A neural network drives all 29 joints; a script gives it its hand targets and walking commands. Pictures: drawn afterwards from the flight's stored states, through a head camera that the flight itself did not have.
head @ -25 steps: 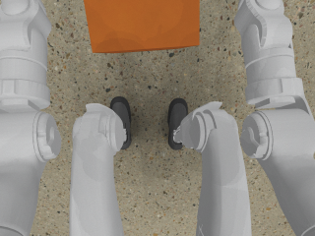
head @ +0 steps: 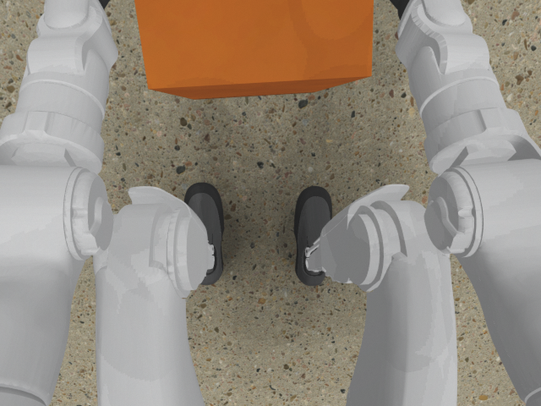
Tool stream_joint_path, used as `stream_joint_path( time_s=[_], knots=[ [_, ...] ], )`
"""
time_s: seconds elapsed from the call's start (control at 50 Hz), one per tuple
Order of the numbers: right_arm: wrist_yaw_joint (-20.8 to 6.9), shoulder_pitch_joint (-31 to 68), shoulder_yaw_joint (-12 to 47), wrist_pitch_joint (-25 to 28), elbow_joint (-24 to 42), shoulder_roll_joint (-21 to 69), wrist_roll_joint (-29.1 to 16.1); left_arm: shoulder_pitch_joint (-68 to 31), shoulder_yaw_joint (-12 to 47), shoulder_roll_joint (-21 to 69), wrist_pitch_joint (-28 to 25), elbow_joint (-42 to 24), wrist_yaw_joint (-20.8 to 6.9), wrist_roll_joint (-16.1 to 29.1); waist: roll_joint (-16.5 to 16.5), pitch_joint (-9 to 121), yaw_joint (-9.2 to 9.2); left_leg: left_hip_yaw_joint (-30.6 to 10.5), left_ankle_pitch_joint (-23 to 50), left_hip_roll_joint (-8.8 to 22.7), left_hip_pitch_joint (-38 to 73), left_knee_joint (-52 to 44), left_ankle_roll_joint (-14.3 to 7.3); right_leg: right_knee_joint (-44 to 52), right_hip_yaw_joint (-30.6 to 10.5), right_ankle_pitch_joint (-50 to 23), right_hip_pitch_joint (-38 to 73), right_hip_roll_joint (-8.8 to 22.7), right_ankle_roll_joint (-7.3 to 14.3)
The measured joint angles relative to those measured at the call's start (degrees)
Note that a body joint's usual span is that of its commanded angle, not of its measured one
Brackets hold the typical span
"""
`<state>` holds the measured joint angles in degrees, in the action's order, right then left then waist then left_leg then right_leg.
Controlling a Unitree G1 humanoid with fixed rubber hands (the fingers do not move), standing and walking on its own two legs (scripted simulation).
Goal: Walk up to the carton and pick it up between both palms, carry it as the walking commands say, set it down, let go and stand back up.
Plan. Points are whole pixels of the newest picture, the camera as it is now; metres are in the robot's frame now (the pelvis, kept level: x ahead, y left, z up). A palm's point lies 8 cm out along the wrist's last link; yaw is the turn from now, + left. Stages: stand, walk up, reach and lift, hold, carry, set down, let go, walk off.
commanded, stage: reach and lift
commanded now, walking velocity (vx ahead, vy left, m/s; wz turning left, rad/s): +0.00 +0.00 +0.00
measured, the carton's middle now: (250, 0) +0.55 +0.04 -0.25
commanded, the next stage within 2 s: none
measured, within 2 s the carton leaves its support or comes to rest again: leaves its support in 1.66 s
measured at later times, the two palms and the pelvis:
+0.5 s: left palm out of the picture +0.55 +0.21 -0.20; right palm out of the picture +0.56 -0.14 -0.20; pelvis +0.00 +0.00 -0.02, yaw +0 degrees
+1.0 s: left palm out of the picture +0.55 +0.20 -0.20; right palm out of the picture +0.57 -0.11 -0.19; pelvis +0.00 +0.00 -0.02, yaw +0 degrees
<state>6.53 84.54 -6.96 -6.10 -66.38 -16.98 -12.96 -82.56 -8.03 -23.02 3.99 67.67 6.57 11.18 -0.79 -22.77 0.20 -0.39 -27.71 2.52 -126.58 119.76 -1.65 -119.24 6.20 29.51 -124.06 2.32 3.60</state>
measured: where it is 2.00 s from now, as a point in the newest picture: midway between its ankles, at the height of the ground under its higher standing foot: (259, 251)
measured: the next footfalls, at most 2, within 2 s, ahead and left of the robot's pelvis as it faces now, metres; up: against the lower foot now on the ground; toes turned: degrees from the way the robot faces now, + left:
none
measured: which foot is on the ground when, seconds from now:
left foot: down 0.00-1.00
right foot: down 0.00-1.00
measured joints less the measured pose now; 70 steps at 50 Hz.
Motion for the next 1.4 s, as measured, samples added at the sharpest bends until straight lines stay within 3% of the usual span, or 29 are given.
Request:
stream_joint_path(
  time_s=[0.08, 0.2, 0.24, 0.36, 0.54, 0.78, 1.14, 1.4],
  knots=[
    [0.7, 2.3, 1.6, 0.9, -0.4, -0.5, -0.1, -2.4, 2.2, -2.3, -0.8, 0.5, 0.5, 1.2, -0.1, -5.1, 0.12, -0.1, -0.2, 0.0, -0.5, 1.9, 0.0, -2.0, 0.0, 0.3, -0.6, 0.0, 0.0],
    [2.9, 5.3, 3.4, 1.0, 6.0, -3.2, -3.6, -4.0, 6.7, -5.8, -1.3, -2.8, 2.6, 9.5, -0.4, -7.5, 0.22, -0.1, -0.7, 0.0, -1.8, 4.4, 0.0, -4.5, 0.0, 0.8, -1.8, -0.1, 0.0],
    [2.5, 5.4, 4.1, 1.1, 5.9, -3.2, -3.8, -4.1, 7.9, -5.0, -1.2, -2.9, 2.4, 10.5, -0.2, -7.1, 0.30, -0.1, -1.0, 0.0, -1.7, 5.0, -0.1, -5.0, 0.0, 1.0, -1.7, -0.1, 0.0],
    [1.2, 3.2, 4.1, 0.9, 1.4, -3.2, -3.8, -4.1, 6.3, -1.6, -1.2, -2.9, 1.9, 7.0, 0.5, -5.4, 1.01, 0.1, -1.0, 0.0, -1.7, 5.1, -0.2, -5.0, -0.2, 1.0, -1.6, -0.1, 0.0],
    [1.6, 2.6, 4.4, 1.0, 1.1, -3.2, -3.8, -4.1, 5.6, -1.1, -1.2, -1.7, 1.9, 6.8, 0.5, -5.1, 1.13, 0.1, -1.0, 0.0, -1.7, 5.0, -0.3, -5.0, -0.2, 1.0, -1.6, -0.1, 0.0],
    [1.6, 3.0, 8.4, 1.3, 1.9, -2.9, -4.6, -4.6, 9.0, 0.0, -1.2, -1.7, 2.3, 8.2, 0.6, -5.1, 1.81, 0.0, -1.0, -0.1, -1.7, 5.0, -0.3, -5.0, -0.2, 1.0, -1.6, -0.2, 0.0],
    [2.5, 3.4, 8.8, 1.7, 2.1, -1.9, -4.7, -6.0, 9.2, 1.8, -1.4, -1.5, 3.1, 8.0, 0.6, -5.1, 1.96, 0.0, -1.0, -0.3, -1.7, 5.0, -0.3, -5.0, -0.3, 1.1, -1.6, -0.2, 0.0],
    [0.9, 3.8, 8.8, 0.8, 1.0, -1.8, -4.7, -6.4, 3.1, 2.7, 0.0, 0.0, 1.1, 4.3, 0.8, -4.9, 1.96, -0.3, -1.4, -0.3, -1.7, 6.2, -0.3, -6.2, -0.5, 1.4, -1.8, -1.5, 0.0]
  ],
)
